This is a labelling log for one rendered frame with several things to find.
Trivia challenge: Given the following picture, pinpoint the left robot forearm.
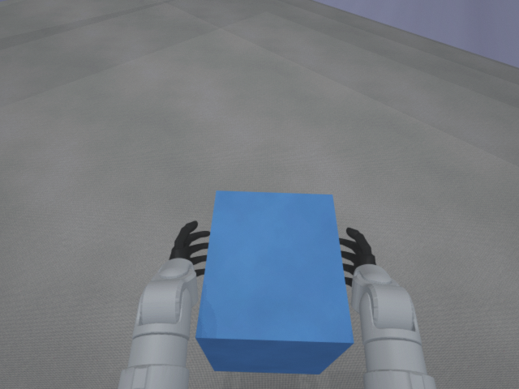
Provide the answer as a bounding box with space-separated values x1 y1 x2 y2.
118 258 199 389

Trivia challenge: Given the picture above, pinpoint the right robot forearm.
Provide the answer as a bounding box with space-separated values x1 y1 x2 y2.
351 264 436 389

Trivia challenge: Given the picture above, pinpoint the robot right hand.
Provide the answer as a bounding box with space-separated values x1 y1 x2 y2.
339 228 376 287

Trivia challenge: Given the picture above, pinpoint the robot left hand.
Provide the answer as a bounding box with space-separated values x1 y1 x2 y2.
169 220 210 277

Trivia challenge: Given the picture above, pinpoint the carton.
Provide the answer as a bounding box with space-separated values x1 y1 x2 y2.
195 190 354 374

